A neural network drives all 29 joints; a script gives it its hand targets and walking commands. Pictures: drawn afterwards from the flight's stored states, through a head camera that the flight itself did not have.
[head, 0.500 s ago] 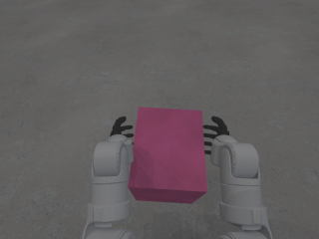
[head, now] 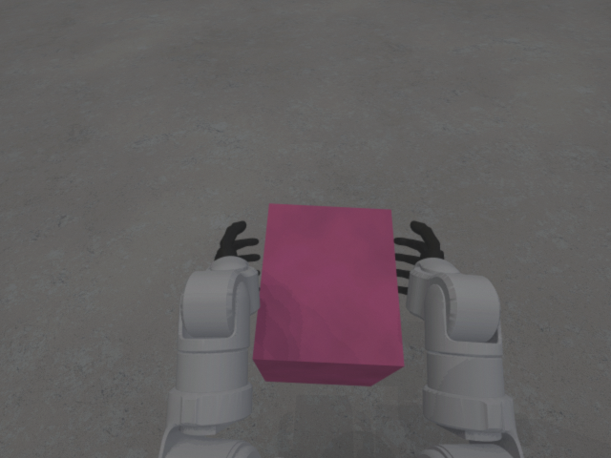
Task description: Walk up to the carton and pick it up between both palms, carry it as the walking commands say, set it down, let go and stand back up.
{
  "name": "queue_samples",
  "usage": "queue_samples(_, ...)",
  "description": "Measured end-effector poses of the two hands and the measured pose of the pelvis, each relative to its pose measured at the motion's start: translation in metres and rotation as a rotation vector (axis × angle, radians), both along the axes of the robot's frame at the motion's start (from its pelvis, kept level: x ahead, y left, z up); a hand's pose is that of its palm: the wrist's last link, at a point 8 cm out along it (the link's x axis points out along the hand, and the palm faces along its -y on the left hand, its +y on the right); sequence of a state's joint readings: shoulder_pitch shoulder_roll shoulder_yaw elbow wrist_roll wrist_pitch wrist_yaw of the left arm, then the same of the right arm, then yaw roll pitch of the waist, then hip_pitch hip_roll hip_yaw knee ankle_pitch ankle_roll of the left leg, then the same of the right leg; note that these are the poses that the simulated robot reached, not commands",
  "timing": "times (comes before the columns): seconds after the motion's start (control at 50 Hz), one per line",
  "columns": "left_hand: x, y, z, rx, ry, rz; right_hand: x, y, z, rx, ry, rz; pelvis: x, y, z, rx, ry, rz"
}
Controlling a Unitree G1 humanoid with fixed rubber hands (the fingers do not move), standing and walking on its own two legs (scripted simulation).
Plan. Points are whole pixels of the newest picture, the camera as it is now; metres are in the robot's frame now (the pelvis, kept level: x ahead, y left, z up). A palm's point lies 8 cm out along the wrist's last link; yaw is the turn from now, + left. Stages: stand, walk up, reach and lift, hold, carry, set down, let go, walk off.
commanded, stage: carry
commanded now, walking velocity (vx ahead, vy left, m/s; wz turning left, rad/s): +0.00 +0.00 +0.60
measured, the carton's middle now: (323, 301) +0.33 +0.01 +0.01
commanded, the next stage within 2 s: none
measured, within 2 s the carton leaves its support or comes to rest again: neither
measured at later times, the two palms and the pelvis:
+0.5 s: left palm (187, 294) +0.29 +0.17 +0.10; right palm (379, 263) +0.34 -0.06 +0.09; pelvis +0.00 -0.01 +0.00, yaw +12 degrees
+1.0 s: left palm (59, 353) +0.22 +0.31 +0.09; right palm (252, 262) +0.35 +0.10 +0.08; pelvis +0.01 +0.03 +0.00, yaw +31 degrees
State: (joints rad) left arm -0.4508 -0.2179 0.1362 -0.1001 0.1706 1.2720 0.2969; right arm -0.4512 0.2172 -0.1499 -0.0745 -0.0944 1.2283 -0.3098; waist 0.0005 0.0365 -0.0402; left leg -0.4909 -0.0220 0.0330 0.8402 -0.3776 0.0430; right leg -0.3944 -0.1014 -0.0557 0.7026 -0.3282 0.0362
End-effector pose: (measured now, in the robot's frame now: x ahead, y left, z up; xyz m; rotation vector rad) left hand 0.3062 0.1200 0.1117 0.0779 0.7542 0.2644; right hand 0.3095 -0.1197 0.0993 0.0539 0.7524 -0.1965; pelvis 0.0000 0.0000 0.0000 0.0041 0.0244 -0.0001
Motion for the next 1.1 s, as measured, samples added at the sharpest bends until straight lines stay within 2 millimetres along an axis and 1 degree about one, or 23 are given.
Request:
queue_samples(0.04, -0.001, 0.014, -0.002, 0.004, 0.001, 0.022, 0.006, 0.014, -0.002, 0.004, -0.004, 0.020, 0.001, 0.007, -0.001, -0.010, 0.009, 0.029)
queue_samples(0.08, -0.002, 0.032, -0.006, 0.012, -0.008, 0.054, 0.012, 0.033, -0.007, 0.014, -0.016, 0.048, 0.003, 0.015, -0.007, -0.035, 0.014, 0.056)
queue_samples(0.12, -0.005, 0.049, -0.011, 0.003, 0.001, 0.099, 0.014, 0.049, -0.009, 0.014, -0.006, 0.089, 0.002, 0.020, -0.006, -0.041, 0.017, 0.077)
queue_samples(0.16, -0.008, 0.059, -0.012, -0.007, 0.013, 0.127, 0.016, 0.060, -0.010, 0.006, 0.010, 0.117, 0.001, 0.021, -0.002, -0.056, 0.020, 0.100)
queue_samples(0.2, -0.010, 0.066, -0.011, -0.018, 0.014, 0.149, 0.019, 0.067, -0.008, -0.005, 0.016, 0.138, 0.002, 0.020, 0.001, -0.065, 0.026, 0.120)
queue_samples(0.24, -0.011, 0.069, -0.009, -0.027, 0.004, 0.168, 0.022, 0.071, -0.005, -0.017, 0.008, 0.155, 0.002, 0.018, 0.003, -0.067, 0.032, 0.133)
queue_samples(0.3, -0.012, 0.068, -0.006, -0.028, -0.012, 0.183, 0.025, 0.072, -0.002, -0.022, -0.005, 0.168, 0.002, 0.012, 0.005, -0.066, 0.039, 0.149)
queue_samples(0.36, -0.014, 0.064, -0.005, -0.018, -0.015, 0.195, 0.026, 0.068, -0.002, -0.014, -0.008, 0.179, 0.001, 0.005, 0.006, -0.060, 0.046, 0.164)
queue_samples(0.44, -0.018, 0.054, -0.008, -0.001, -0.011, 0.218, 0.027, 0.059, -0.009, 0.005, -0.005, 0.202, 0.000, -0.009, 0.001, -0.025, 0.055, 0.185)
queue_samples(0.48, -0.020, 0.050, -0.009, 0.002, 0.003, 0.217, 0.027, 0.055, -0.010, 0.016, 0.006, 0.203, 0.000, -0.013, 0.003, -0.018, 0.051, 0.201)
queue_samples(0.52, -0.022, 0.051, -0.005, 0.000, 0.007, 0.228, 0.029, 0.057, -0.007, 0.022, 0.007, 0.215, 0.000, -0.016, 0.007, 0.003, 0.057, 0.218)
queue_samples(0.58, -0.026, 0.058, 0.004, 0.015, -0.012, 0.259, 0.032, 0.066, -0.001, 0.046, -0.015, 0.244, 0.001, -0.015, 0.011, 0.029, 0.067, 0.247)
queue_samples(0.62, -0.029, 0.066, 0.008, 0.027, -0.022, 0.282, 0.034, 0.075, 0.000, 0.059, -0.025, 0.265, 0.000, -0.012, 0.011, 0.035, 0.072, 0.268)
queue_samples(0.68, -0.036, 0.083, 0.007, 0.035, -0.015, 0.319, 0.036, 0.095, -0.004, 0.066, -0.016, 0.301, 0.000, -0.006, 0.011, 0.029, 0.082, 0.306)
queue_samples(0.78, -0.052, 0.123, -0.008, 0.010, 0.006, 0.397, 0.037, 0.141, -0.012, 0.041, 0.005, 0.379, 0.000, 0.011, 0.006, -0.004, 0.100, 0.384)
queue_samples(0.84, -0.060, 0.149, -0.020, -0.007, -0.020, 0.441, 0.037, 0.170, -0.019, 0.023, -0.017, 0.420, 0.001, 0.024, -0.006, -0.035, 0.089, 0.417)
queue_samples(0.88, -0.069, 0.160, -0.027, -0.028, -0.004, 0.475, 0.035, 0.185, -0.021, 0.004, 0.003, 0.454, 0.001, 0.026, -0.003, -0.032, 0.083, 0.446)
queue_samples(0.94, -0.079, 0.175, -0.030, -0.051, 0.012, 0.519, 0.035, 0.204, -0.020, -0.013, 0.023, 0.500, 0.003, 0.029, 0.002, -0.060, 0.076, 0.494)
queue_samples(1.0, -0.086, 0.186, -0.025, -0.056, -0.014, 0.569, 0.038, 0.221, -0.016, -0.012, 0.003, 0.547, 0.008, 0.029, 0.004, -0.074, 0.074, 0.537)
queue_samples(1.1, -0.094, 0.195, -0.018, -0.042, -0.041, 0.632, 0.043, 0.239, -0.013, 0.000, -0.017, 0.608, 0.017, 0.025, 0.004, -0.074, 0.071, 0.600)
